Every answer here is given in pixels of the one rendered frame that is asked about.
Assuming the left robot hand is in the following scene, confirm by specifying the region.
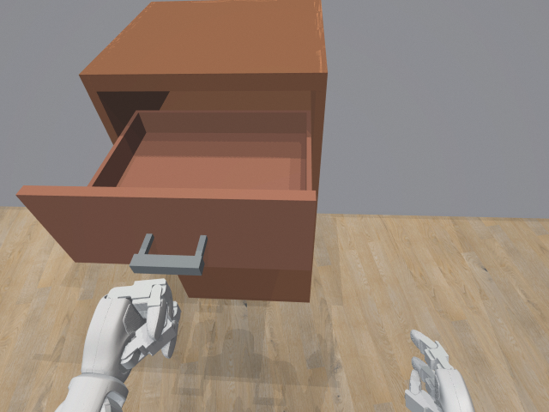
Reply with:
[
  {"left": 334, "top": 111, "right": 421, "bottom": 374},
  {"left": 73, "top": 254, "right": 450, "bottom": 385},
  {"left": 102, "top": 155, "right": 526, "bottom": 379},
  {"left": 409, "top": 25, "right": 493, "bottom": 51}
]
[{"left": 81, "top": 278, "right": 181, "bottom": 383}]

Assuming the drawer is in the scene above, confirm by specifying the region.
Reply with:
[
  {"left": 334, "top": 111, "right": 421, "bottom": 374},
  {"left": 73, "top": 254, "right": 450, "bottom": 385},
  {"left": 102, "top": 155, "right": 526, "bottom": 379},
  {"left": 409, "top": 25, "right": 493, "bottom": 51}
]
[{"left": 15, "top": 111, "right": 316, "bottom": 270}]

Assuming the cabinet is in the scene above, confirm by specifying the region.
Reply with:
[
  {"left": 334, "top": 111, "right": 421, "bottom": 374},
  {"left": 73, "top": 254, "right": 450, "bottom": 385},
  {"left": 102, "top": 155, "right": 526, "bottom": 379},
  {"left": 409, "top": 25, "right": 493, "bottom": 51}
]
[{"left": 79, "top": 0, "right": 328, "bottom": 303}]

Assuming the right robot hand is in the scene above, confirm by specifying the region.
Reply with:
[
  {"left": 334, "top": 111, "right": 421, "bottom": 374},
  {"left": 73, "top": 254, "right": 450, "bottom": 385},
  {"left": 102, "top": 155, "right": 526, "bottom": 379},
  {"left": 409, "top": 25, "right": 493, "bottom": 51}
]
[{"left": 405, "top": 330, "right": 475, "bottom": 412}]

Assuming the robot left forearm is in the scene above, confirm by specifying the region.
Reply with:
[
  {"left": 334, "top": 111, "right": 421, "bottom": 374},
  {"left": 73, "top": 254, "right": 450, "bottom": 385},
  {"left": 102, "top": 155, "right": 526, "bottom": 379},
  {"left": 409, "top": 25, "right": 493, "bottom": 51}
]
[{"left": 55, "top": 373, "right": 129, "bottom": 412}]

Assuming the handle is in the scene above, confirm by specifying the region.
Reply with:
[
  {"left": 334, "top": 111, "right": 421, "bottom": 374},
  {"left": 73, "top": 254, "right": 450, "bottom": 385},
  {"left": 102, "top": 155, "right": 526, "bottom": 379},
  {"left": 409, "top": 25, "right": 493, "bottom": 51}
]
[{"left": 129, "top": 233, "right": 208, "bottom": 276}]

